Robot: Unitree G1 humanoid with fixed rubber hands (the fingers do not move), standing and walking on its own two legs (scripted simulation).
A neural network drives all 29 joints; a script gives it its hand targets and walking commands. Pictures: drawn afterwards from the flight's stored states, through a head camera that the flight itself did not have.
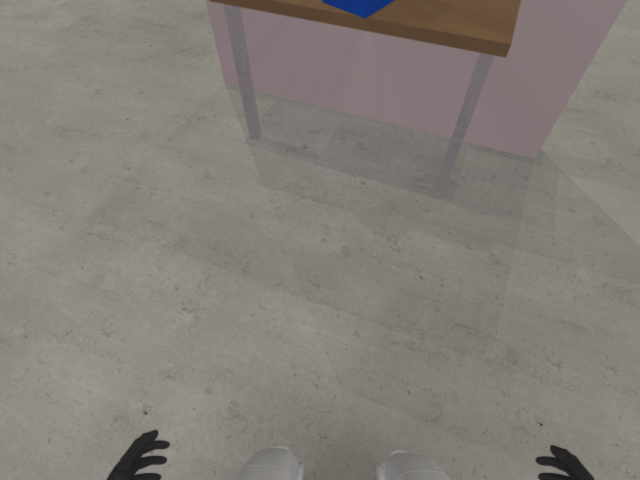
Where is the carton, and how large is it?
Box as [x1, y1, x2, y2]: [322, 0, 393, 17]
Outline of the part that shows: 322,1 362,17 366,17 393,0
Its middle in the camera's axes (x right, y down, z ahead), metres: +0.13 -0.83 +1.12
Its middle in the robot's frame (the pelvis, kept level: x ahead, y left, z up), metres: +1.42 -0.06 +0.04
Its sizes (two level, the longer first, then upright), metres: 0.197 0.167 0.270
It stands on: a table, 0.64 m high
